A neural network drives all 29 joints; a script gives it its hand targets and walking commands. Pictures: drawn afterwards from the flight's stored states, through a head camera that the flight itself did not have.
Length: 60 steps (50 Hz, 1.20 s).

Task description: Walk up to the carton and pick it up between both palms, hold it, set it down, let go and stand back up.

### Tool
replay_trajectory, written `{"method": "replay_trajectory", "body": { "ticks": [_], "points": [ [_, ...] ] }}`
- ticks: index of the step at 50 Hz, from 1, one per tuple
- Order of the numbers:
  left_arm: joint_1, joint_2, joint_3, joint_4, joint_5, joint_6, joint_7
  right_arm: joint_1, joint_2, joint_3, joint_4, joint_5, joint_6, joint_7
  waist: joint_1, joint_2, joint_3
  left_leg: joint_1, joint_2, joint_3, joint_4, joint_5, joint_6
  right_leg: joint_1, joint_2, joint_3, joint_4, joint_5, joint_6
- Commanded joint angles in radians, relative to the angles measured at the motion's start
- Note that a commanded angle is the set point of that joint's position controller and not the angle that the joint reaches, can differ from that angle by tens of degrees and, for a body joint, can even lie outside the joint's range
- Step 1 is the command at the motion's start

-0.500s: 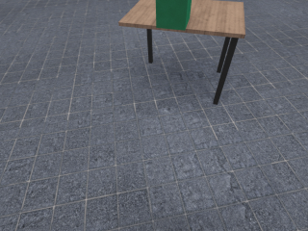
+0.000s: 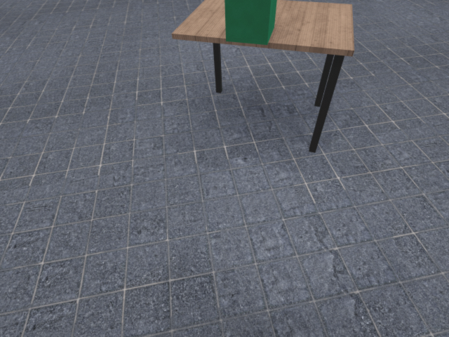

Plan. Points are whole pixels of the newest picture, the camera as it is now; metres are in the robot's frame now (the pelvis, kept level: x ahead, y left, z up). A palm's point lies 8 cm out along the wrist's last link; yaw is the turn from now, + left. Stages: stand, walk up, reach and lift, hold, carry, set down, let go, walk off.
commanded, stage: stand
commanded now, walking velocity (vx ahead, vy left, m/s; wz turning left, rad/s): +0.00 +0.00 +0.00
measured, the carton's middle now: (251, 6) +1.45 -0.12 +0.03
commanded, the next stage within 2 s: walk up in 0.48 s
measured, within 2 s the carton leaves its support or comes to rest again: neither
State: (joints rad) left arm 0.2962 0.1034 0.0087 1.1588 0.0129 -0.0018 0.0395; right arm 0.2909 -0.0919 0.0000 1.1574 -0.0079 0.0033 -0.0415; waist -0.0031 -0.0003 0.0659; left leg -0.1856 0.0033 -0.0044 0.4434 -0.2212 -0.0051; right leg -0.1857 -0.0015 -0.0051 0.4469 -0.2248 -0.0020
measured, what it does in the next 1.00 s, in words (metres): steps on the spot: right foot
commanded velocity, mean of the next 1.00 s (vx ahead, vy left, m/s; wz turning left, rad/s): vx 0.00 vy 0.00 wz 0.00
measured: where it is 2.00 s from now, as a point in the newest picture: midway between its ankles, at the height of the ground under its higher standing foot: (259, 265)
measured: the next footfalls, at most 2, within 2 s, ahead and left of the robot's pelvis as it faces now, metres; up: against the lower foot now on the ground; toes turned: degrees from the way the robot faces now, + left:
right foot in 1.00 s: +0.13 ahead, -0.18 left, +0.00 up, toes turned -7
left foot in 1.42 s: +0.46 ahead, +0.02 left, +0.00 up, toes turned +4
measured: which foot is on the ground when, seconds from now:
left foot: down 0.00-0.98, up 1.00-1.00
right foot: down 0.00-0.74, up 0.76-0.98, down 1.00-1.00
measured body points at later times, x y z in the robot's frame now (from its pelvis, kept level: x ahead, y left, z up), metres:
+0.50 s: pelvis +0.01 +0.00 +0.00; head +0.03 +0.00 +0.45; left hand -0.02 +0.20 -0.17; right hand -0.02 -0.20 -0.16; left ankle +0.01 +0.12 -0.74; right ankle +0.01 -0.12 -0.74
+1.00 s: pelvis +0.07 -0.05 -0.01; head +0.08 -0.07 +0.44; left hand +0.11 +0.22 -0.14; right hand -0.01 -0.29 -0.17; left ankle +0.01 +0.12 -0.73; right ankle +0.09 -0.17 -0.74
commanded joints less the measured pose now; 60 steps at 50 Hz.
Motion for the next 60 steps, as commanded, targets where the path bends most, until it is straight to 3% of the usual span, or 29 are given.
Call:
{"method": "replay_trajectory", "body": {
  "ticks": [1, 11, 12, 14, 16, 17, 20, 22, 25, 28, 31, 33, 34, 35, 36, 37, 39, 42, 45, 47, 48, 49, 50, 51, 52, 53, 55, 58, 60],
  "points": [
    [0.087, 0.064, 0.008, -0.008, -0.005, -0.002, -0.001, 0.098, -0.069, -0.006, -0.004, -0.003, -0.001, -0.009, -0.002, 0.038, 0.062, -0.062, 0.057, -0.066, -0.101, -0.025, 0.025, -0.061, -0.068, 0.088, -0.104, -0.027, -0.031],
    [0.058, 0.088, 0.019, -0.015, -0.003, -0.018, 0.0, 0.083, -0.078, -0.016, -0.005, 0.001, -0.003, -0.007, -0.01, -0.049, 0.043, -0.032, 0.064, -0.066, -0.068, 0.028, 0.031, -0.079, -0.068, 0.091, -0.141, -0.054, -0.034],
    [0.051, 0.11, 0.019, -0.015, 0.001, -0.016, 0.002, 0.098, -0.102, -0.017, -0.001, 0.002, -0.003, -0.007, -0.016, -0.005, 0.091, -0.062, 0.074, -0.074, -0.089, 0.024, 0.027, -0.074, -0.082, 0.095, -0.141, -0.024, -0.029],
    [0.099, 0.075, 0.013, 0.0, 0.005, -0.007, -0.001, 0.11, -0.05, -0.005, 0.002, 0.0, -0.003, -0.005, -0.004, -0.071, 0.033, -0.01, 0.069, -0.055, -0.057, 0.006, 0.022, -0.076, -0.079, 0.117, -0.157, -0.11, -0.043],
    [0.1, 0.063, 0.014, -0.005, -0.001, -0.01, -0.003, 0.113, -0.041, -0.001, 0.01, -0.006, -0.003, -0.005, 0.001, 0.037, 0.029, -0.07, 0.068, -0.063, -0.082, -0.002, 0.019, -0.011, -0.063, 0.087, -0.106, 0.0, -0.036],
    [0.093, 0.064, 0.006, -0.002, 0.002, -0.009, 0.001, 0.095, -0.076, -0.006, -0.008, 0.001, -0.011, -0.002, -0.008, -0.008, 0.027, -0.08, 0.065, -0.072, -0.088, 0.023, 0.025, 0.003, -0.074, 0.099, -0.108, 0.024, -0.036],
    [0.114, 0.048, 0.004, 0.004, 0.003, -0.014, 0.006, 0.098, -0.068, -0.011, 0.003, -0.009, -0.019, 0.002, 0.0, 0.068, 0.024, -0.048, 0.069, -0.075, -0.078, 0.052, 0.024, -0.016, -0.075, 0.081, -0.096, 0.065, -0.037],
    [0.114, 0.066, 0.009, 0.006, -0.002, -0.016, 0.005, 0.114, -0.06, -0.01, -0.01, -0.005, -0.015, 0.0, -0.007, 0.003, 0.014, -0.024, 0.07, -0.072, -0.079, 0.045, 0.025, -0.035, -0.066, 0.082, -0.097, 0.025, -0.04],
    [0.085, 0.083, 0.012, -0.01, 0.0, -0.016, 0.0, 0.09, -0.096, -0.015, -0.007, 0.003, -0.017, -0.009, 0.004, 0.049, 0.048, -0.048, 0.075, -0.075, -0.096, 0.053, 0.032, -0.045, -0.068, 0.078, -0.101, 0.065, -0.031],
    [0.061, 0.053, 0.008, -0.012, -0.002, -0.014, -0.001, 0.104, -0.078, -0.014, -0.003, -0.004, -0.014, -0.008, -0.005, -0.011, 0.026, -0.031, 0.075, -0.073, -0.077, 0.027, 0.03, -0.045, -0.069, 0.081, -0.115, 0.018, -0.033],
    [0.076, 0.022, -0.007, -0.005, -0.006, -0.021, 0.005, 0.136, -0.099, -0.019, 0.001, -0.006, -0.012, -0.007, -0.023, 0.026, 0.031, -0.019, 0.075, -0.069, -0.072, 0.093, 0.028, -0.03, -0.078, 0.081, -0.094, 0.112, -0.035],
    [0.096, 0.06, 0.008, 0.001, -0.004, -0.016, 0.009, 0.101, -0.063, -0.009, -0.003, -0.009, -0.018, -0.005, -0.001, 0.004, 0.056, -0.051, 0.07, -0.075, -0.087, 0.083, 0.029, -0.008, -0.074, 0.082, -0.081, 0.103, -0.036],
    [0.143, 0.19, 0.051, -0.041, 0.032, -0.031, -0.006, 0.161, -0.192, -0.045, -0.037, -0.054, -0.04, 0.011, 0.007, 0.02, -0.107, 0.017, 0.084, -0.13, -0.051, -0.507, 0.083, 0.0, -0.04, 0.083, 0.023, -0.462, -0.063],
    [0.098, 0.188, 0.046, -0.066, 0.033, -0.029, -0.012, 0.135, -0.218, -0.062, -0.046, -0.05, -0.04, 0.016, -0.013, 0.037, 0.012, 0.001, 0.129, -0.202, -0.098, -0.658, 0.11, -0.195, -0.028, 0.084, 0.064, -0.549, -0.059],
    [0.055, 0.164, 0.039, -0.09, 0.038, -0.027, -0.018, 0.163, -0.233, -0.068, -0.052, -0.048, -0.037, 0.012, -0.037, 0.105, 0.077, 0.022, 0.197, -0.305, -0.179, -0.757, 0.141, -0.322, -0.004, 0.039, 0.148, -0.528, -0.037],
    [0.007, 0.117, 0.026, -0.132, 0.042, -0.028, -0.026, 0.169, -0.242, -0.072, -0.038, -0.04, -0.032, 0.01, -0.051, 0.16, 0.112, 0.071, 0.305, -0.405, -0.264, -0.756, 0.187, -0.408, 0.022, -0.06, 0.272, -0.338, -0.011],
    [-0.039, 0.117, 0.027, -0.181, 0.048, -0.039, -0.042, 0.197, -0.245, -0.075, -0.029, -0.04, -0.036, 0.0, -0.068, 0.156, 0.148, 0.113, 0.407, -0.502, -0.31, -0.625, 0.246, -0.506, -0.082, 0.026, 0.404, -0.327, 0.003],
    [0.015, 0.136, 0.047, -0.203, 0.047, -0.054, -0.06, 0.101, -0.241, -0.072, -0.054, -0.055, -0.053, 0.003, -0.019, 0.14, 0.08, 0.07, 0.314, -0.327, -0.274, -0.482, 0.197, -0.369, -0.084, 0.034, 0.354, -0.274, 0.01],
    [0.084, 0.116, 0.053, -0.2, 0.031, -0.047, -0.066, 0.044, -0.26, -0.07, -0.08, -0.047, -0.05, 0.017, 0.017, 0.109, 0.05, -0.084, 0.215, -0.158, -0.223, -0.475, 0.159, -0.115, -0.005, -0.104, 0.271, -0.176, 0.012],
    [0.249, 0.124, 0.062, -0.162, 0.024, -0.044, -0.057, -0.048, -0.288, -0.07, -0.101, -0.053, -0.037, 0.024, 0.116, 0.117, 0.057, -0.333, 0.151, -0.059, -0.082, -0.597, 0.122, 0.18, 0.021, -0.154, 0.172, -0.061, -0.005],
    [0.404, 0.148, 0.072, -0.132, 0.034, -0.046, -0.047, -0.089, -0.271, -0.063, -0.119, -0.057, -0.029, 0.034, 0.173, 0.07, 0.04, -0.44, 0.079, 0.02, 0.091, -0.642, 0.089, 0.326, 0.023, -0.128, 0.151, -0.076, -0.012],
    [0.482, 0.223, 0.098, -0.115, 0.035, -0.046, -0.031, -0.063, -0.181, -0.037, -0.131, -0.052, -0.022, 0.04, 0.196, -0.196, 0.028, -0.52, 0.003, 0.081, 0.425, -0.543, 0.066, 0.384, -0.058, 0.028, 0.076, -0.222, -0.018],
    [0.509, 0.283, 0.099, -0.141, 0.023, -0.044, -0.016, -0.042, -0.126, -0.014, -0.174, -0.046, -0.022, 0.049, 0.185, -0.341, 0.056, -0.595, -0.026, 0.006, 0.714, -0.493, 0.047, 0.255, -0.309, 0.519, -0.183, -0.592, -0.04],
    [0.414, 0.261, 0.076, -0.173, 0.008, -0.033, -0.001, -0.016, -0.143, -0.013, -0.189, -0.043, -0.018, 0.059, 0.118, -0.162, 0.169, -0.569, 0.011, -0.092, 0.78, -0.369, 0.043, 0.1, -0.375, 0.646, -0.288, -0.667, -0.02],
    [0.347, 0.315, 0.078, -0.204, -0.01, -0.035, 0.008, -0.011, -0.171, -0.017, -0.206, -0.034, -0.021, 0.067, 0.08, -0.175, 0.191, -0.601, 0.033, -0.096, 0.79, -0.328, 0.038, 0.032, -0.42, 0.755, -0.416, -0.867, -0.07],
    [0.266, 0.317, 0.079, -0.221, -0.003, -0.045, 0.006, -0.025, -0.191, -0.017, -0.229, -0.034, -0.027, 0.07, 0.057, -0.163, 0.272, -0.646, 0.086, -0.089, 0.809, -0.256, 0.031, -0.045, -0.43, 0.756, -0.431, -0.881, -0.118],
    [0.215, 0.27, 0.055, -0.229, 0.004, -0.071, -0.009, -0.022, -0.226, -0.017, -0.213, -0.047, -0.037, 0.075, 0.038, -0.089, 0.311, -0.582, 0.121, -0.07, 0.721, -0.153, 0.008, -0.108, -0.342, 0.499, -0.383, -0.638, -0.104],
    [0.288, 0.216, 0.034, -0.183, 0.022, -0.101, -0.016, 0.02, -0.202, -0.015, -0.211, -0.055, -0.038, 0.087, 0.006, -0.016, 0.148, -0.481, 0.087, -0.021, 0.64, -0.011, 0.001, 0.024, -0.257, 0.238, -0.291, -0.1, -0.089],
    [0.31, 0.207, 0.032, -0.164, 0.027, -0.111, -0.022, -0.051, -0.172, -0.006, -0.264, -0.052, -0.039, 0.085, 0.017, -0.09, 0.115, -0.488, 0.064, 0.051, 0.534, 0.031, -0.009, 0.097, -0.196, 0.117, -0.231, 0.164, -0.122]
  ]
}}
